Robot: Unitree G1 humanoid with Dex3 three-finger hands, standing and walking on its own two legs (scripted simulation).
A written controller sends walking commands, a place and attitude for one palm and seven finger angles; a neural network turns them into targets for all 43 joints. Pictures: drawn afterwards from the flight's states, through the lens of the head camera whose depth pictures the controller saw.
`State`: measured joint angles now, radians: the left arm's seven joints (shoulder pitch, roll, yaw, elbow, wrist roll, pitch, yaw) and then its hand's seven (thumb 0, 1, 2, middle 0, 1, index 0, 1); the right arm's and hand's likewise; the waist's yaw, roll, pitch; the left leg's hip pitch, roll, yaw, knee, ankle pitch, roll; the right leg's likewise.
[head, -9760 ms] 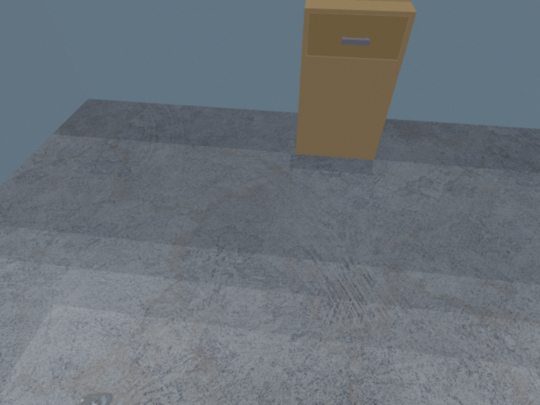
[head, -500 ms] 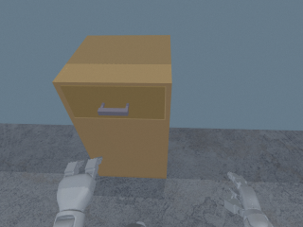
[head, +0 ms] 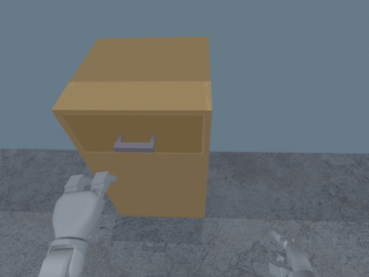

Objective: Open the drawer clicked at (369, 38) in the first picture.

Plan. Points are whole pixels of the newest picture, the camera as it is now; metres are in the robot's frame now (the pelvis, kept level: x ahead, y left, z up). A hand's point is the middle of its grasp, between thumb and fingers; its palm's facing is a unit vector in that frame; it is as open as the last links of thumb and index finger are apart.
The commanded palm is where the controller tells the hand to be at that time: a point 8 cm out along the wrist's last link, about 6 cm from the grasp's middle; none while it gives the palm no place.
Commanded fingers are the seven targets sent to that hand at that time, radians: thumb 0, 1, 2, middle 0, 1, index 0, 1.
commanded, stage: raise the hand with hooked fingers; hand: left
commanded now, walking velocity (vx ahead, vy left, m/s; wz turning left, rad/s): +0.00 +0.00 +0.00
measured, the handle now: (135, 142) +0.49 +0.22 -0.06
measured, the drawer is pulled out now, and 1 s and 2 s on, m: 0.00 0.00 0.00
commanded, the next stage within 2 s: move the hooked fingers above the handle in 0.98 s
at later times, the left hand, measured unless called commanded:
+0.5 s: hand (86, 167) +0.30 +0.25 +0.09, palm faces +0.09 -0.09 -0.99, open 13.7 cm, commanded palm +0.28 +0.25 +0.15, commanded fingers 0.00 -0.50 0.30 -0.30 -1.20 -0.30 -1.20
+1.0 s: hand (89, 164) +0.30 +0.24 +0.10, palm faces +0.07 -0.08 -0.99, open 13.8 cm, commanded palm +0.28 +0.24 +0.16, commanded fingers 0.00 -0.50 0.30 -0.30 -1.20 -0.30 -1.20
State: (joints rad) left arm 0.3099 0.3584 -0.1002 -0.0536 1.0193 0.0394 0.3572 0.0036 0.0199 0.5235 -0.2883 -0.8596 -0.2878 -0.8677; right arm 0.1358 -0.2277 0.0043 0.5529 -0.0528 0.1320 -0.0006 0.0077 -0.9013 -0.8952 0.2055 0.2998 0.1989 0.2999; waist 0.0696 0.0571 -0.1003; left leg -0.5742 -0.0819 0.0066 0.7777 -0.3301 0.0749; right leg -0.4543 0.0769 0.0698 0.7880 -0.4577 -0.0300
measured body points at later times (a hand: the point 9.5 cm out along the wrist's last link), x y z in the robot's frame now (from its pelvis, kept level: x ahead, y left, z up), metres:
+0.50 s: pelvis +0.01 +0.00 +0.02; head +0.02 -0.02 +0.47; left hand +0.29 +0.25 +0.15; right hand +0.22 -0.21 -0.08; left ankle +0.03 +0.07 -0.71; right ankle -0.04 -0.11 -0.71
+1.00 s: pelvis +0.01 -0.01 +0.02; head +0.03 -0.03 +0.47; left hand +0.30 +0.24 +0.15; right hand +0.19 -0.23 -0.09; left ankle +0.03 +0.07 -0.71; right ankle -0.04 -0.11 -0.71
